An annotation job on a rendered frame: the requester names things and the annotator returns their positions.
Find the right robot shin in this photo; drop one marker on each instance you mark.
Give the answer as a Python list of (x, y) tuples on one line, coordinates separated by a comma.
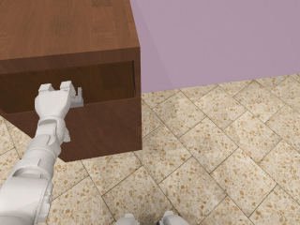
[(168, 213)]

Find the cabinet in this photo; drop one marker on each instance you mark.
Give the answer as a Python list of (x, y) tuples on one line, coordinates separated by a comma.
[(48, 34)]

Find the robot left forearm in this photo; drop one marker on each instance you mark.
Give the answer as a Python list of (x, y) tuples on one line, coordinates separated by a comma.
[(42, 151)]

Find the drawer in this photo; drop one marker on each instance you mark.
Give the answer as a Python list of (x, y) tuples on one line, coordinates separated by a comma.
[(99, 83)]

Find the handle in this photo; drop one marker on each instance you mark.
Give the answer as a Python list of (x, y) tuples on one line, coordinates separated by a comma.
[(77, 101)]

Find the robot right thigh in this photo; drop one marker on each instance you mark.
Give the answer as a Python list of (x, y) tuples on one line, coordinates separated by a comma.
[(172, 220)]

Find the left robot upper arm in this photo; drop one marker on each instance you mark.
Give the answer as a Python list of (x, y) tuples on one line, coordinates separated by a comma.
[(25, 201)]

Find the robot left hand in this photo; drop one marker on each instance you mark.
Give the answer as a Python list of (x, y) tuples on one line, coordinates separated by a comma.
[(50, 102)]

